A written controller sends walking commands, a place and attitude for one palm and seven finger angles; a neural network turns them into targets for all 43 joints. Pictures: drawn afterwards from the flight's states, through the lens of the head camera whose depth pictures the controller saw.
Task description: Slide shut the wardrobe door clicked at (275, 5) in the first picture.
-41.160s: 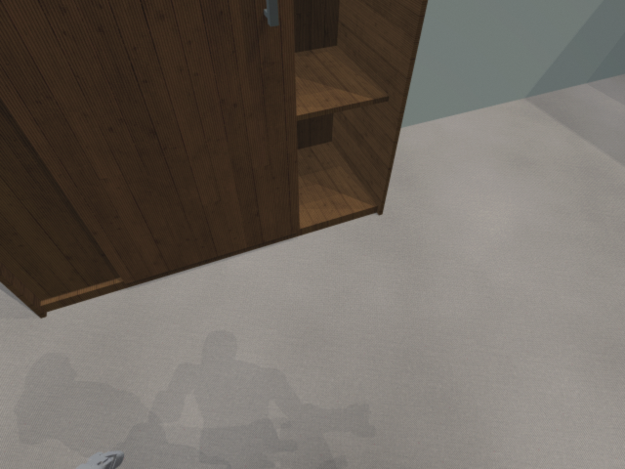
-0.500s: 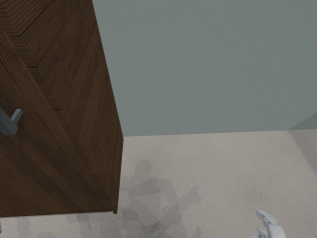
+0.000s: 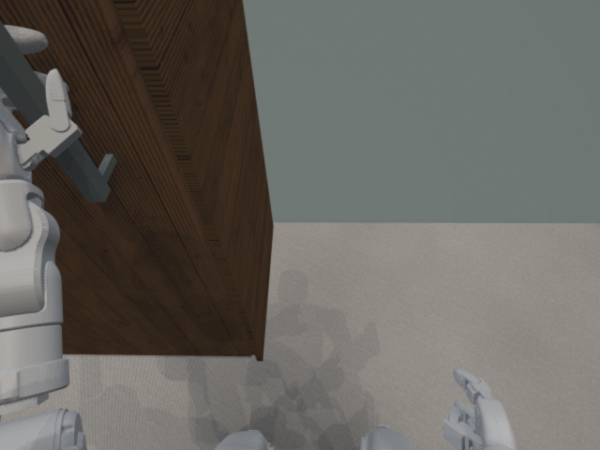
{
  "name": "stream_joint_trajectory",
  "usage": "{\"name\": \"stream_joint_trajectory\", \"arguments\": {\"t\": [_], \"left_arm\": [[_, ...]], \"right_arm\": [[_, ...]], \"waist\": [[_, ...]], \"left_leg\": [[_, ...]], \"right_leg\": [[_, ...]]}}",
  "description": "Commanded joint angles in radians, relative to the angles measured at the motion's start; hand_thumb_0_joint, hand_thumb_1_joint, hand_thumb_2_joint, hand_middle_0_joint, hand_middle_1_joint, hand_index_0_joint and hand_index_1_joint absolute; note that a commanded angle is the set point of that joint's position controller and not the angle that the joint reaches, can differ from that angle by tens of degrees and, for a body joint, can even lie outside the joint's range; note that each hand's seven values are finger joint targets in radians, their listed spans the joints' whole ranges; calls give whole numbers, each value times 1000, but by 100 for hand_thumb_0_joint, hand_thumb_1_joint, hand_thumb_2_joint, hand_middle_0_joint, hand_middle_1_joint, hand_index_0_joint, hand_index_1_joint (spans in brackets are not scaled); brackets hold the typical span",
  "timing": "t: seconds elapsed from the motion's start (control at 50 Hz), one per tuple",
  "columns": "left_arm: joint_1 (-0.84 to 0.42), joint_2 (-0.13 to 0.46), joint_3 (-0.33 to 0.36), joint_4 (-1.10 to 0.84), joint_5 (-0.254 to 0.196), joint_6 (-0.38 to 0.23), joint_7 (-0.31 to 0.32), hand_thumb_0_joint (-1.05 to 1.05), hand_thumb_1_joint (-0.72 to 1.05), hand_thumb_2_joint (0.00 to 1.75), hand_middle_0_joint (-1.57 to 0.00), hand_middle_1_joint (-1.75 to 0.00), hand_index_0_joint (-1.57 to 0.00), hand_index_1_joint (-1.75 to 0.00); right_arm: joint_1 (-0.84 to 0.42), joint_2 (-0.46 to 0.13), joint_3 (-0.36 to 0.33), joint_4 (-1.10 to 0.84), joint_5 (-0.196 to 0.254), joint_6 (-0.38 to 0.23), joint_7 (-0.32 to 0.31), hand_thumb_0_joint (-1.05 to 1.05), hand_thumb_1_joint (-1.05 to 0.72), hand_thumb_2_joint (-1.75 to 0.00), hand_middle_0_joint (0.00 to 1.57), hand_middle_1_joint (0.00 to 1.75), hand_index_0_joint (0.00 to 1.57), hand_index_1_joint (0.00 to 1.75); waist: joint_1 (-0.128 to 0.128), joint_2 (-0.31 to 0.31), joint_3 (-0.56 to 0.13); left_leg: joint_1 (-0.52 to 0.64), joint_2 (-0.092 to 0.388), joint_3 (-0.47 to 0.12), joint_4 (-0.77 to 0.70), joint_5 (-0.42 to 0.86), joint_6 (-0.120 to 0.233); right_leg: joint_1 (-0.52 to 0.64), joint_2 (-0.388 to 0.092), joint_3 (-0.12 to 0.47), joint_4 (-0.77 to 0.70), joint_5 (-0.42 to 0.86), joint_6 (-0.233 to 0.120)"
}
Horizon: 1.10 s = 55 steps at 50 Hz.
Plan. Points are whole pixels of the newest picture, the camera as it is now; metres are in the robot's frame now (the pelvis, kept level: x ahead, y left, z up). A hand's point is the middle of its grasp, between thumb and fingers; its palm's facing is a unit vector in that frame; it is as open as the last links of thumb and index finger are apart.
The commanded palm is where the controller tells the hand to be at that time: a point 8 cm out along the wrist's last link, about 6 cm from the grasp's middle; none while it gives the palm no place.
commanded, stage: stop walking and hold the door there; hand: left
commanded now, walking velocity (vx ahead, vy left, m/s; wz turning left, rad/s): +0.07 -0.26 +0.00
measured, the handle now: (33, 71) +0.39 +0.28 +0.29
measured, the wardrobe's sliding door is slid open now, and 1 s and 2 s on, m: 0.01 0.01 0.01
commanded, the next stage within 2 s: loosen the grip on the handle in 0.82 s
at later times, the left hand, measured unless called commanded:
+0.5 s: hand (65, 117) +0.36 +0.25 +0.26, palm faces +0.38 -0.92 -0.10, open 5.9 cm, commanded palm +0.32 +0.27 +0.24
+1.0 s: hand (49, 112) +0.36 +0.26 +0.26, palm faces +0.36 -0.91 -0.21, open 7.1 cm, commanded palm +0.31 +0.28 +0.26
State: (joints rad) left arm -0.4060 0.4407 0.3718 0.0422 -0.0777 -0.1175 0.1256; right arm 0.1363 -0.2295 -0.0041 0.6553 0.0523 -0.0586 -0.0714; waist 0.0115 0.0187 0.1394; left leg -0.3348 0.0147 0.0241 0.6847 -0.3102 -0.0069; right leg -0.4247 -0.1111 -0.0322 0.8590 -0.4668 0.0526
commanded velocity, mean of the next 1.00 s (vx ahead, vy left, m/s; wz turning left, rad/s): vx -0.02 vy -0.05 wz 0.00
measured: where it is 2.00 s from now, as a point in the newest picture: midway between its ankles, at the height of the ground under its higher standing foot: outside the picture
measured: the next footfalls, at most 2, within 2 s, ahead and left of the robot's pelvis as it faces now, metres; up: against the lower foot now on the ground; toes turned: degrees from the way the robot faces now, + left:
right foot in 0.04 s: +0.07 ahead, -0.10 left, +0.00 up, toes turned -1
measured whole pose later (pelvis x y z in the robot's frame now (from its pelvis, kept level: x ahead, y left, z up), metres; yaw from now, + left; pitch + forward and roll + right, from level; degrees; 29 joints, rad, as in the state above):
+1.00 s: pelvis +0.01 +0.00 +0.02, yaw +0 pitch +0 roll -1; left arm -0.43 0.42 0.31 0.14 -0.06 -0.10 -0.02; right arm 0.23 -0.23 -0.03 0.70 0.01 -0.09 -0.05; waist 0.06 0.01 0.03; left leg -0.25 0.04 0.02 0.46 -0.21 -0.02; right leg -0.22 0.03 -0.03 0.42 -0.19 -0.03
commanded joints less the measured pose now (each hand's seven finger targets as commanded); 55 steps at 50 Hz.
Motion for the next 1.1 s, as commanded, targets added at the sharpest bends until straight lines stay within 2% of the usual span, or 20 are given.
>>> {"name": "stream_joint_trajectory", "arguments": {"t": [0.0,0.04,0.06,0.1,0.14,0.18,0.22,0.28,0.32,0.38,0.52,0.66,0.88,0.9,0.92,0.94,0.96,1.0,1.04,1.08], "left_arm": [[-316,166,-34,-280,14,-72,-18,0,90,90,-45,-140,-45,-140],[-301,232,10,-209,24,-48,-7,0,90,90,-45,-140,-45,-140],[-300,204,8,-207,7,-42,-2,0,90,90,-45,-140,-45,-140],[-310,140,-39,-249,11,-47,4,0,90,90,-45,-140,-45,-140],[-285,100,-81,-299,9,-66,4,0,90,90,-45,-140,-45,-140],[-283,35,-148,-291,11,-68,-5,0,90,90,-45,-140,-45,-140],[-254,38,-153,-311,12,-68,-3,0,90,90,-45,-140,-45,-140],[-221,31,-167,-360,18,-69,-10,0,90,90,-45,-140,-45,-140],[-194,50,-151,-353,17,-64,-15,0,90,90,-45,-140,-45,-140],[-172,43,-144,-362,10,-62,-12,0,90,90,-45,-140,-45,-140],[-111,89,-94,-305,1,-50,2,0,90,90,-45,-140,-45,-140],[-69,156,-21,-260,0,-48,11,0,90,90,-45,-140,-45,-140],[-20,147,-25,-219,1,-56,9,0,90,90,-45,-140,-45,-140],[-1020,960,546,-362,171,-102,-14,0,90,90,-45,-140,-45,-140],[-1130,752,425,-60,84,-4,-33,0,78,84,-45,-140,-45,-140],[-669,216,109,216,67,49,-94,0,66,78,-45,-140,-45,-140],[-339,33,87,137,-47,35,-144,0,54,73,-45,-140,-45,-140],[-449,104,73,-77,-100,-39,-126,0,30,61,-45,-140,-45,-140],[-426,24,-60,-14,-14,-66,-48,0,5,49,-45,-140,-45,-140],[-441,33,-130,-32,80,-85,19,0,-19,37,-45,-140,-45,-140]], "right_arm": [[-69,-135,-22,-144,0,-64,11,0,-90,-90,20,30,20,30],[-57,-118,-17,-132,-10,-49,3,0,-90,-90,20,30,20,30],[-40,-115,-28,-120,-8,-50,-2,0,-90,-90,20,30,20,30],[-65,-103,-3,-104,-23,-52,-10,0,-90,-90,20,30,20,30],[-80,-126,-7,-111,-28,-53,-15,0,-90,-90,20,30,20,30],[-103,-106,7,-131,-20,-44,-9,0,-90,-90,20,30,20,30],[-99,-106,5,-138,-22,-47,-11,0,-90,-90,20,30,20,30],[-74,-104,0,-140,-24,-50,2,0,-90,-90,20,30,20,30],[-77,-103,-1,-143,-25,-43,6,0,-90,-90,20,30,20,30],[-79,-100,-6,-158,-15,-34,9,0,-90,-90,20,30,20,30],[-80,-105,-1,-155,-13,-16,-7,0,-90,-90,20,30,20,30],[-78,-114,-5,-155,-8,-5,-13,0,-90,-90,20,30,20,30],[-72,-122,-10,-150,-6,4,-20,0,-90,-90,20,30,20,30],[21,-137,-52,-144,-29,-39,5,0,-90,-90,20,30,20,30],[-22,-215,-130,-83,-128,-99,19,0,-90,-90,20,30,20,30],[75,-124,-98,-74,-67,-122,27,0,-90,-90,20,30,20,30],[58,-116,-78,-89,-30,-137,23,0,-90,-90,20,30,20,30],[-26,-133,-54,-94,-31,-147,17,0,-90,-90,20,30,20,30],[-24,-125,-42,-94,-28,-152,29,0,-90,-90,20,30,20,30],[-31,-121,-30,-113,-24,-162,32,0,-90,-90,20,30,20,30]], "waist": [[-4,70,-371],[-39,-191,-349],[-21,-306,-325],[-30,-219,-331],[-23,53,-385],[-20,209,-345],[-14,156,-304],[-17,124,-384],[-22,173,-367],[-18,65,-402],[-22,56,-377],[-20,12,-374],[-16,6,-341],[41,-312,-123],[8,121,-443],[2,52,-573],[35,45,-565],[49,187,-530],[5,46,-377],[-5,36,-344]], "left_leg": [[180,149,-126,-125,371,96],[10,4,-22,-14,-16,21],[14,-27,-39,41,-104,9],[118,8,-54,-156,-7,24],[290,124,-144,-312,254,55],[246,210,-287,-448,78,60],[279,209,-266,-426,221,59],[400,172,-148,-299,654,17],[369,174,-127,-300,639,6],[329,165,-98,-274,555,18],[238,122,-75,-301,310,30],[221,104,-61,-276,326,31],[208,96,-64,-287,299,38],[32,72,28,-151,250,61],[121,-1,18,-202,539,19],[260,0,54,-238,649,-44],[332,7,26,-221,659,-37],[314,-16,28,-241,358,-26],[183,-3,-7,-268,93,0],[138,-3,-27,-294,-104,14]], "right_leg": [[256,74,-35,-394,222,-20],[312,-148,320,-548,290,-119],[266,-196,342,-589,185,-164],[228,-146,206,-518,176,-152],[192,23,43,-351,289,-59],[165,102,19,-300,138,-29],[150,103,30,-348,184,-34],[208,105,22,-440,353,-43],[222,98,30,-448,375,-45],[285,79,61,-466,492,-48],[300,53,103,-507,470,-54],[318,30,121,-524,533,-61],[293,30,121,-535,469,-58],[167,31,150,-643,553,31],[390,41,36,-433,834,-122],[320,103,-27,-358,738,-126],[275,136,-35,-390,683,-97],[240,119,-8,-435,450,-84],[134,116,-12,-446,227,-72],[89,103,9,-445,93,-71]]}}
